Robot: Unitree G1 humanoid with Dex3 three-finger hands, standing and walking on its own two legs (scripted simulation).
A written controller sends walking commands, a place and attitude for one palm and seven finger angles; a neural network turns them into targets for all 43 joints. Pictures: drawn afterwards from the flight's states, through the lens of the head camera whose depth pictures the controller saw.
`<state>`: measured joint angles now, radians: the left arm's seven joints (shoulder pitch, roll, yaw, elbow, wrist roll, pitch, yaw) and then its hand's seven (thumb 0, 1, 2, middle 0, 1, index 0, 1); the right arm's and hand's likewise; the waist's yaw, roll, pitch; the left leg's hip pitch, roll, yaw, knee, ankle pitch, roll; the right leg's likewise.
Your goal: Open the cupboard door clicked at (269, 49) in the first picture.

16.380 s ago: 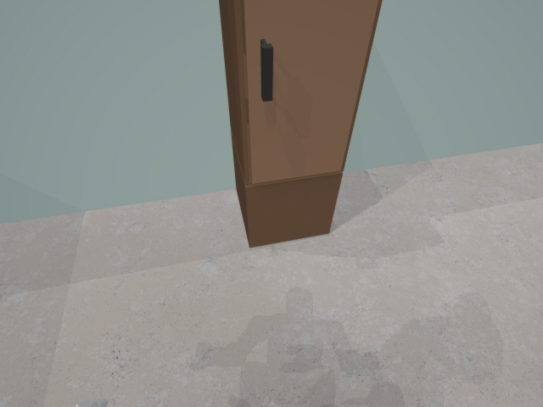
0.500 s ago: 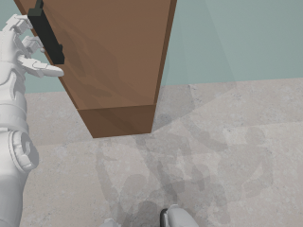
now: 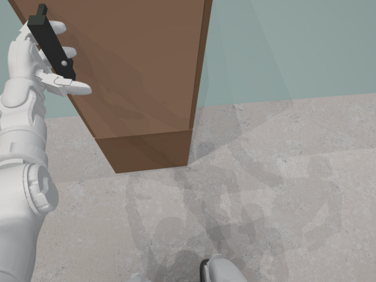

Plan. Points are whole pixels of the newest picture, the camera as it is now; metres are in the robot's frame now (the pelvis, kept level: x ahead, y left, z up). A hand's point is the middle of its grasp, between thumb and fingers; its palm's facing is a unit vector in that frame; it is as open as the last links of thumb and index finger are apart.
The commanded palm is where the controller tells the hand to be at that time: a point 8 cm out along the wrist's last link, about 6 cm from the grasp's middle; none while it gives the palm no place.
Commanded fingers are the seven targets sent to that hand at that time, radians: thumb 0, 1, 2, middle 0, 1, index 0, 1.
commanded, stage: slide the fingers in behind the handle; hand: left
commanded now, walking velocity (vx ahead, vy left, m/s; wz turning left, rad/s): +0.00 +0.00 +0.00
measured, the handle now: (56, 46) +0.59 +0.21 +0.12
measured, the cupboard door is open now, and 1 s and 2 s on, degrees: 0 1 17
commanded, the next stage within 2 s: close the thumb around the handle in 0.26 s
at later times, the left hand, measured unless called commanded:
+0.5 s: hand (64, 63) +0.53 +0.19 +0.12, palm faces +0.02 -1.00 -0.02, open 13.7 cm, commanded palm +0.51 +0.23 +0.12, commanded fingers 0.00 -0.05 0.49 -0.33 -1.25 -0.33 -1.25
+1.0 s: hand (65, 62) +0.54 +0.19 +0.12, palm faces +0.02 -1.00 -0.02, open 5.9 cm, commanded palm +0.51 +0.23 +0.12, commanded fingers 0.00 0.90 0.90 -0.40 -1.35 -0.40 -1.35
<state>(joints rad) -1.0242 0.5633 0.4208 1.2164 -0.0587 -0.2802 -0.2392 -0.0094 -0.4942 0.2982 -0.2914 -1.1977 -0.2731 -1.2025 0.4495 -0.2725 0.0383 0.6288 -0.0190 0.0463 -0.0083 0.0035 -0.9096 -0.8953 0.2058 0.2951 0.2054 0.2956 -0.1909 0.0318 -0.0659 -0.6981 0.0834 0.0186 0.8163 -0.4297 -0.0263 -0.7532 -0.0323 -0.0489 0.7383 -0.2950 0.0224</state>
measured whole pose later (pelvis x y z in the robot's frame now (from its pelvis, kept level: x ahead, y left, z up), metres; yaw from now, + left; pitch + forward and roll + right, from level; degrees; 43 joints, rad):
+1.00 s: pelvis +0.00 +0.00 +0.00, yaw +0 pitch +19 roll -2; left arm -1.05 0.57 0.42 1.23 -0.05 -0.28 -0.23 0.01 0.68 0.81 -0.38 -1.33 -0.36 -1.34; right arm 0.44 -0.28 0.03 0.63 -0.03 0.03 -0.01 0.00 -0.91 -0.90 0.21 0.30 0.21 0.30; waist -0.20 0.03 -0.07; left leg -0.72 0.08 0.01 0.83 -0.44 -0.02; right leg -0.78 -0.03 -0.05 0.75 -0.30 0.03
